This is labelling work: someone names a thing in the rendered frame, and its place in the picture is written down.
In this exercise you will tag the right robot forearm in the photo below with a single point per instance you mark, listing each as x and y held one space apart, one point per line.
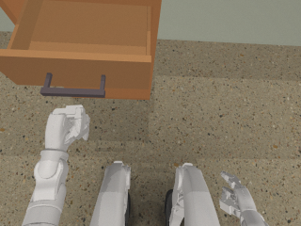
252 218

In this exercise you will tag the cabinet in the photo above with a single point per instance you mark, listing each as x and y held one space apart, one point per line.
13 8

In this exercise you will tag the robot thigh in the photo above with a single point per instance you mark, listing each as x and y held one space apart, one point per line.
109 207
198 206

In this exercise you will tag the right robot thigh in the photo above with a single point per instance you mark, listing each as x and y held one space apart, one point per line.
198 206

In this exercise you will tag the drawer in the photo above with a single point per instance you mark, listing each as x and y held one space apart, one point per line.
78 42

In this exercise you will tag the robot left hand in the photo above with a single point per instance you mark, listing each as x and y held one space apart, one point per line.
72 119

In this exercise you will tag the left robot forearm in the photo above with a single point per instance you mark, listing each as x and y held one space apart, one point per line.
47 201

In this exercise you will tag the robot right hand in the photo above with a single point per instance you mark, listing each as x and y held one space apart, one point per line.
235 201

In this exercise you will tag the left robot thigh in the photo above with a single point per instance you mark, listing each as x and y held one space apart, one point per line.
109 207

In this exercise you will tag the handle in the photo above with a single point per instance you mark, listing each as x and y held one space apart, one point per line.
72 92

